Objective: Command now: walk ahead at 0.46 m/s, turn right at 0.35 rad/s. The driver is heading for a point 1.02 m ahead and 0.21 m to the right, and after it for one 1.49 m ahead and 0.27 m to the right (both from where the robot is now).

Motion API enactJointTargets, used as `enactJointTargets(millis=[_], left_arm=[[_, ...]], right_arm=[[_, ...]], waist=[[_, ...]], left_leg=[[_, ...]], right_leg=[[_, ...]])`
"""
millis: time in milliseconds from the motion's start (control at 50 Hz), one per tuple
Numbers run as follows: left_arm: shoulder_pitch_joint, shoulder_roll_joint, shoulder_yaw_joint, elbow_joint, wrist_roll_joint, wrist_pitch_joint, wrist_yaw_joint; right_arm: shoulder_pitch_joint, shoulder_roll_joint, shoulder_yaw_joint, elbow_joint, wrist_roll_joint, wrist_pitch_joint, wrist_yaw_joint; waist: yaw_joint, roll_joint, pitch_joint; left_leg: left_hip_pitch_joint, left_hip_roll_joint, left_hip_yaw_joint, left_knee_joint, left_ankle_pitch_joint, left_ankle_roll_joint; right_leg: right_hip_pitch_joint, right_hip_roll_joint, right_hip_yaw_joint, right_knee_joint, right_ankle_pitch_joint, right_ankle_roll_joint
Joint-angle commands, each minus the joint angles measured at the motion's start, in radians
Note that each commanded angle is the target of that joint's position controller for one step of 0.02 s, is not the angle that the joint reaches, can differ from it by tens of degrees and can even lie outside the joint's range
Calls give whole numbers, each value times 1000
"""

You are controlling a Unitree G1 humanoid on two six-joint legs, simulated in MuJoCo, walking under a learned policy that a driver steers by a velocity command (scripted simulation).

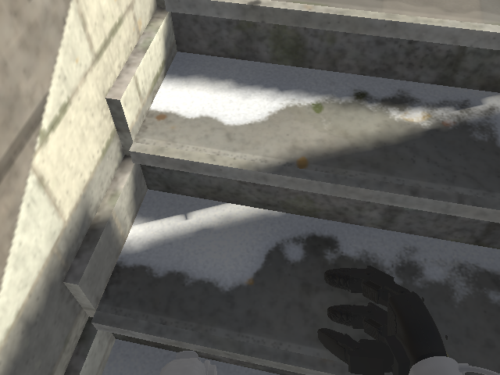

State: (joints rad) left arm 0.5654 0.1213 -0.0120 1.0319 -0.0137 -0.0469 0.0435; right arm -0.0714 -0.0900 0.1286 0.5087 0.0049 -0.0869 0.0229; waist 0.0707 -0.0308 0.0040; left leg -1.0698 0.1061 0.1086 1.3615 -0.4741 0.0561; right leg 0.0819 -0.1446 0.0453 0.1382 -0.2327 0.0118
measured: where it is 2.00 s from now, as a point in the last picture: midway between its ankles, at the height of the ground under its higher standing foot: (471, 35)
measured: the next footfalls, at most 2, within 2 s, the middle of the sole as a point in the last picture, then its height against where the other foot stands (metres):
right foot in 0.66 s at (401, 312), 0.17 m higher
left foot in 1.20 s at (411, 151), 0.17 m higher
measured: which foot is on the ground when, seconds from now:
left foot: down 0.00-0.68, up 0.70-1.00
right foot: down 0.00-0.02, up 0.04-0.64, down 0.66-1.00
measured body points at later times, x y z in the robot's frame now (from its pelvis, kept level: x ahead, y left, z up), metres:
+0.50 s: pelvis +0.23 +0.00 +0.15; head +0.22 +0.01 +0.60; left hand +0.44 +0.11 +0.05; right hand +0.12 -0.19 +0.01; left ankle +0.16 +0.14 -0.58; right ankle +0.32 -0.17 -0.25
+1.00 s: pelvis +0.50 -0.19 +0.32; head +0.46 -0.23 +0.77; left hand +0.50 +0.00 +0.18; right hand +0.64 -0.40 +0.22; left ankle +0.66 -0.05 -0.05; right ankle +0.45 -0.22 -0.41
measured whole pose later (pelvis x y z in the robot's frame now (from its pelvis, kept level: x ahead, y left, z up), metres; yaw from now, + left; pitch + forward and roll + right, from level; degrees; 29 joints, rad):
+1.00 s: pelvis +0.50 -0.19 +0.32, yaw -19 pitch +0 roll +4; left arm 0.51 0.06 -0.03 1.06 0.05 -0.04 -0.04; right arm 0.10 -0.07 0.05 0.76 0.03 -0.07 0.02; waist 0.01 0.04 -0.09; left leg -1.35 -0.05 -0.16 2.17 0.04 0.14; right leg -0.20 -0.02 -0.14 0.59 -0.40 -0.08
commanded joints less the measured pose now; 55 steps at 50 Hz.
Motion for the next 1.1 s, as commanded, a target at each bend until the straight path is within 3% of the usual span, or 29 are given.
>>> enactJointTargets(millis=[20,40,60,120,140,160,200,260,320,380,480,520,560,600,640,660,680,700,720,740,760,800,820,860,900,960,1000,1060,1100], left_arm=[[-138,313,73,-120,16,-19,-3],[-122,135,52,-160,4,-59,-37],[-128,125,65,-161,-10,-93,-75],[-366,-5,11,-306,-2,-40,-88],[-316,-15,1,-292,-4,-17,-89],[-264,-21,-6,-292,-10,2,-91],[-218,-42,-18,-290,-29,15,-69],[-252,34,4,-301,-13,46,-39],[-319,4,2,-341,-6,67,-10],[-397,6,-1,-395,-22,64,-9],[-671,-13,-18,-529,-48,64,-36],[-724,-44,-43,-578,-35,72,-61],[-715,-24,-39,-576,-39,86,-93],[-651,-3,-24,-605,-35,61,-102],[-462,124,35,-563,-42,41,-94],[-290,227,91,-523,-42,51,-97],[-220,341,140,-487,-22,65,-86],[-199,438,155,-457,2,84,-54],[-123,330,114,-389,43,62,-36],[-128,252,89,-343,32,26,-54],[-151,160,65,-281,15,-5,-84],[-190,17,29,-192,35,-43,-97],[-170,24,23,-142,36,-45,-103],[-169,1,22,-118,33,-40,-91],[-183,-1,12,-95,56,-23,-84],[-166,32,-12,-32,84,-7,-83],[-164,20,-30,-7,62,-9,-77],[47,55,-49,85,37,-31,-5],[14,96,-45,108,32,-35,12]], right_arm=[[568,-420,-192,80,-40,-17,-42],[676,-490,-208,171,-85,-8,-38],[598,-420,-196,180,-108,-1,-50],[429,-129,-126,345,-69,14,-33],[373,-33,-98,379,-86,9,-32],[358,-21,-102,410,-84,7,-31],[353,-52,-120,430,-53,7,-7],[310,-80,-117,409,-86,15,-15],[421,-153,-124,393,-39,29,-44],[556,-187,-135,387,-43,29,-46],[685,-218,-168,391,-55,54,-72],[660,-243,-186,402,-21,66,-96],[662,-218,-181,406,8,81,-104],[488,-311,-191,399,15,82,-100],[489,-467,-227,411,27,71,-99],[510,-478,-225,392,39,49,-86],[523,-363,-204,368,26,19,-86],[497,-205,-163,303,-7,-41,-46],[449,-237,-191,336,22,-87,7],[412,-193,-192,295,59,-80,17],[312,-140,-169,240,36,-67,14],[268,-84,-141,229,33,-55,11],[270,-20,-109,217,19,-56,19],[354,-32,-109,278,44,-42,27],[364,18,-88,288,39,-14,33],[210,82,-57,222,30,21,3],[16,42,-45,145,12,26,-14],[-131,54,-10,89,40,27,-16],[-30,-7,-34,141,44,20,6]], waist=[[-372,-95,-420],[-282,378,-557],[-232,310,-530],[-90,140,-45],[-13,106,-5],[13,114,23],[52,99,39],[60,85,63],[26,91,140],[-38,89,133],[-133,141,144],[-117,197,179],[-116,127,227],[13,171,150],[111,308,-41],[182,390,-219],[165,258,-247],[44,-230,-424],[43,-171,-545],[3,-102,-414],[-29,4,-200],[-58,14,-53],[-86,25,-44],[-110,45,-1],[-151,19,30],[-133,-79,69],[-88,-90,116],[5,-186,103],[-52,-154,-41]], left_leg=[[1032,104,-507,-550,-183,128],[1189,327,-1120,-1019,-367,235],[1109,369,-1272,-1099,-481,204],[633,327,-657,-899,-265,50],[557,283,-511,-893,-143,32],[574,269,-414,-938,-68,19],[608,251,-226,-971,73,-1],[510,219,-39,-1031,6,16],[607,252,-41,-1098,-82,51],[820,288,-46,-1100,-82,59],[1118,314,10,-1203,-24,65],[1073,311,87,-1361,80,69],[1079,284,170,-1412,244,75],[1049,280,289,-1304,1203,100],[1153,297,221,-956,2031,136],[1161,263,166,-752,2039,137],[807,155,83,-473,1438,19],[494,-115,-103,-23,385,-54],[524,-131,-389,310,365,-29],[475,-124,-399,423,350,-1],[407,-87,-358,464,354,37],[258,-64,-385,633,394,107],[178,-78,-399,704,423,135],[22,-130,-421,726,420,122],[-118,-140,-374,716,482,101],[-391,-159,-233,983,507,84],[-294,-177,-115,720,593,70],[-311,-150,13,534,513,27],[-197,-161,69,436,470,85]], right_leg=[[-348,3,46,735,1252,-115],[-602,217,184,1135,148,-108],[-747,222,368,1536,126,-105],[-995,162,195,1823,284,-161],[-1010,161,193,1910,328,-177],[-1073,164,191,1980,303,-190],[-1197,132,185,1994,273,-174],[-1212,147,90,1930,297,-101],[-1385,136,60,2012,244,-31],[-1536,114,66,2030,213,-28],[-1719,6,-9,1920,72,-6],[-1576,-58,-118,1670,-16,-32],[-1384,-52,-187,1452,-84,-78],[-1015,28,-296,1342,-218,-148],[-692,190,-335,1112,-220,-212],[-390,266,-222,900,-178,-245],[-105,180,207,660,-211,-315],[95,-66,925,155,-616,-424],[94,-139,1013,13,-630,-282],[-44,-154,839,67,-564,-208],[-245,-143,655,136,-472,-177],[-371,-93,407,235,-225,-169],[-360,-77,307,280,-68,-132],[-343,-73,130,325,223,-70],[-425,-32,-26,335,194,58],[-443,-31,-68,234,69,68],[-627,14,-152,140,71,91],[-490,-28,-117,-75,257,18],[-207,-56,-227,-21,919,9]])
